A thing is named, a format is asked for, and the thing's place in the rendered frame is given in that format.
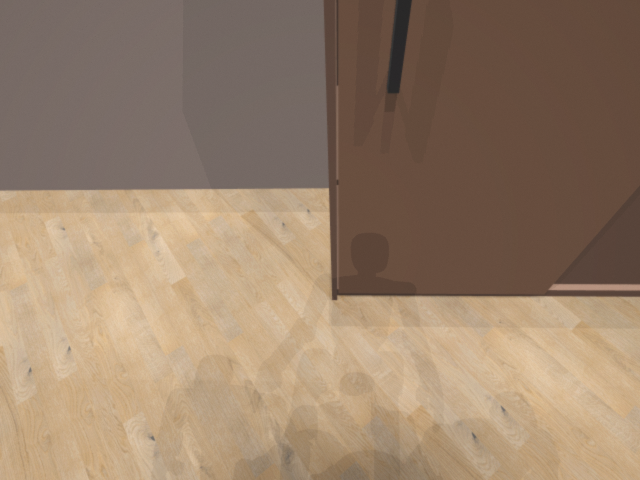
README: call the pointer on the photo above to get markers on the wardrobe door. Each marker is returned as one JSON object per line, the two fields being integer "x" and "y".
{"x": 513, "y": 140}
{"x": 613, "y": 255}

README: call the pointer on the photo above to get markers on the handle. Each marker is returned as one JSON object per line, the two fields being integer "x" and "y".
{"x": 400, "y": 29}

